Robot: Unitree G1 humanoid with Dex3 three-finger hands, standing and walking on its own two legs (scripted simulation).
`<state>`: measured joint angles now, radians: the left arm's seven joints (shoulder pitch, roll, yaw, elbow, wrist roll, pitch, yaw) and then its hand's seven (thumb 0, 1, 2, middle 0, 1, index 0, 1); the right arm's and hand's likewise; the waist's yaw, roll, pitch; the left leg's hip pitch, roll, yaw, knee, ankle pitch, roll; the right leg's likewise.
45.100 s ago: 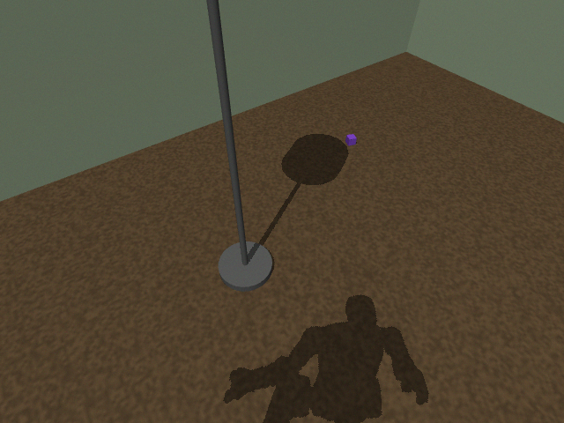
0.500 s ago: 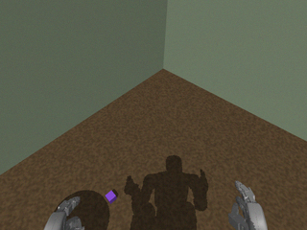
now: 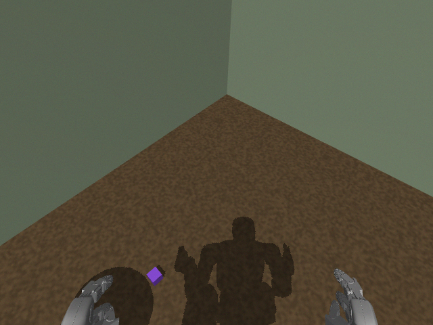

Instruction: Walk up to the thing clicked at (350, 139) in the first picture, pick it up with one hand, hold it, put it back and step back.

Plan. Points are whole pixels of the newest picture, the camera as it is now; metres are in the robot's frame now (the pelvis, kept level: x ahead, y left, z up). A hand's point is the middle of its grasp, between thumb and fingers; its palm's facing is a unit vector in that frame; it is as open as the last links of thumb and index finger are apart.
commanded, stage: home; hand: left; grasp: from above
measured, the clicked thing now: (155, 276) +0.46 +0.25 -0.69
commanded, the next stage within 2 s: stand in 1.26 s
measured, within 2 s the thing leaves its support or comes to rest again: neither
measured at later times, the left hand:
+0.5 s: hand (115, 322) +0.17 +0.18 -0.05, palm faces +0.04 -0.98 -0.21, open 7.4 cm
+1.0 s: hand (114, 322) +0.17 +0.18 -0.05, palm faces +0.05 -0.98 -0.21, open 7.4 cm
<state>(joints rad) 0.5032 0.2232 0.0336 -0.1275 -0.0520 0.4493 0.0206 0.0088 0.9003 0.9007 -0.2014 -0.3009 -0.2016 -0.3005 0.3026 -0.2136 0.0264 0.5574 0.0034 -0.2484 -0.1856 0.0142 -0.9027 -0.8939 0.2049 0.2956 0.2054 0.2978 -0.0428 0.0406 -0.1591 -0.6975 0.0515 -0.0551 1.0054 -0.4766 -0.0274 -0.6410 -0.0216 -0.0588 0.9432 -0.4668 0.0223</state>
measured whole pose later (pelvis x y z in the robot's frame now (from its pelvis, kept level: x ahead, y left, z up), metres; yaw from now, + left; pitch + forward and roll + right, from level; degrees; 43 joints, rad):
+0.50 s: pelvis +0.00 +0.00 +0.00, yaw +0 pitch +10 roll -3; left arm 0.51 0.23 0.03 -0.14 -0.05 0.45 0.02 0.01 0.90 0.90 -0.20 -0.30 -0.20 -0.30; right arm 0.29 -0.22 0.02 0.55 0.00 -0.25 -0.18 0.01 -0.90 -0.89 0.21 0.30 0.21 0.30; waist -0.04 0.04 -0.16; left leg -0.70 0.05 -0.05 1.01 -0.49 -0.03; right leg -0.64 -0.02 -0.06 0.95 -0.47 0.02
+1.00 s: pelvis +0.00 +0.00 +0.00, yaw +0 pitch +10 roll -3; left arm 0.51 0.23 0.03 -0.14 -0.05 0.46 0.02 0.01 0.90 0.90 -0.20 -0.30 -0.20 -0.30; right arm 0.29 -0.21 0.02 0.54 0.00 -0.24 -0.18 0.01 -0.90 -0.89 0.21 0.30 0.21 0.30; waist -0.04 0.04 -0.17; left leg -0.70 0.05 -0.06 1.02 -0.49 -0.03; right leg -0.64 -0.02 -0.06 0.95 -0.48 0.03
